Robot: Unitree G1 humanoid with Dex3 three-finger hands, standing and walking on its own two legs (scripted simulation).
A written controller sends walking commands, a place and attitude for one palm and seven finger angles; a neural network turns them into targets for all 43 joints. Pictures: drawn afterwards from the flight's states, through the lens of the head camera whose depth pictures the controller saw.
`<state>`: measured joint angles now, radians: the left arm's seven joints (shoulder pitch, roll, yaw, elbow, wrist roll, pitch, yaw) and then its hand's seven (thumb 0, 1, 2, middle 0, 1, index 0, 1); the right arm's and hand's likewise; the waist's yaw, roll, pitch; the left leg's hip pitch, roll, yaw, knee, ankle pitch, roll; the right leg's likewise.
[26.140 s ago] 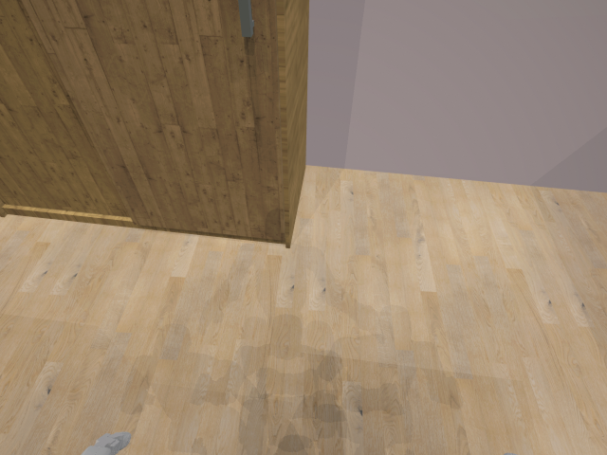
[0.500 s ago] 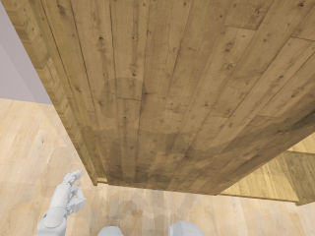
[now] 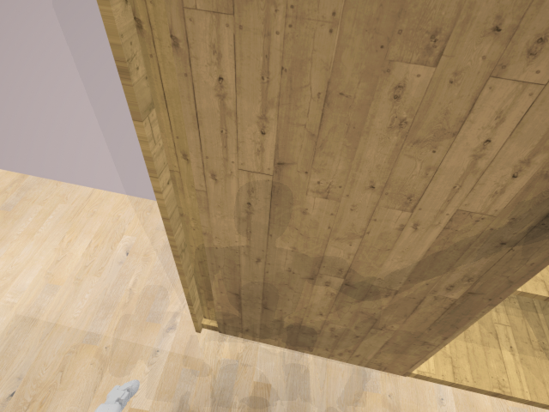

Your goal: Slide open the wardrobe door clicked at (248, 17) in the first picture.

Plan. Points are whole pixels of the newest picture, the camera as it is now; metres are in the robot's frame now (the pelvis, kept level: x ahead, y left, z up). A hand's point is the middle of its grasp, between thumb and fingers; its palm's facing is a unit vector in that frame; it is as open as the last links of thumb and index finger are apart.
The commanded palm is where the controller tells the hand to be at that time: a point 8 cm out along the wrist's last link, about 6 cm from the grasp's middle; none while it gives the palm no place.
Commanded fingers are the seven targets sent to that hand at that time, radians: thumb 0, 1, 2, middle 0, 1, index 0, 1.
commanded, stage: stop walking and hold the door there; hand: right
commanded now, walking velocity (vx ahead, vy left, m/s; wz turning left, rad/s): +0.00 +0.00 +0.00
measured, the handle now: out of the picture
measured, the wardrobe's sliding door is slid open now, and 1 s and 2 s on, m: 0.56 0.56 0.56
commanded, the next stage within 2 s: none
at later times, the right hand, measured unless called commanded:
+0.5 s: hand out of the picture +0.35 -0.37 +0.20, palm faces +0.62 +0.74 -0.26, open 6.4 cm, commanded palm +0.30 -0.39 +0.18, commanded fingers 0.00 -0.90 -0.90 0.45 1.40 0.45 1.40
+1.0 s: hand out of the picture +0.35 -0.37 +0.19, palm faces +0.45 +0.86 -0.23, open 6.0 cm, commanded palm +0.31 -0.40 +0.18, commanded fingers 0.00 -0.90 -0.90 0.45 1.40 0.45 1.40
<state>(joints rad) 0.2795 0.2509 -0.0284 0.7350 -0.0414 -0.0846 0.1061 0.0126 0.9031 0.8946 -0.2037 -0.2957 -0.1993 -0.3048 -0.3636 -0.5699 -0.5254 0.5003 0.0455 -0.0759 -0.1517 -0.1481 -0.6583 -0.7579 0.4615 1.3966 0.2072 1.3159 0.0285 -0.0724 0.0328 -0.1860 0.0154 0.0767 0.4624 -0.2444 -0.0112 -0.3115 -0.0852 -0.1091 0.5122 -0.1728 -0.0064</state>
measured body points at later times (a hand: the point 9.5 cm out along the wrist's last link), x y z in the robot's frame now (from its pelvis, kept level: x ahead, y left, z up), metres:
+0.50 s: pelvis +0.00 -0.02 +0.00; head +0.01 +0.00 +0.45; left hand +0.14 +0.26 -0.11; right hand +0.31 -0.40 +0.21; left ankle +0.00 +0.13 -0.74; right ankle +0.03 -0.12 -0.72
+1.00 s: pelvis -0.06 -0.10 -0.01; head +0.03 -0.07 +0.43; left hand +0.13 +0.10 -0.14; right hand +0.32 -0.41 +0.21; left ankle -0.09 +0.03 -0.74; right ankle -0.04 -0.20 -0.67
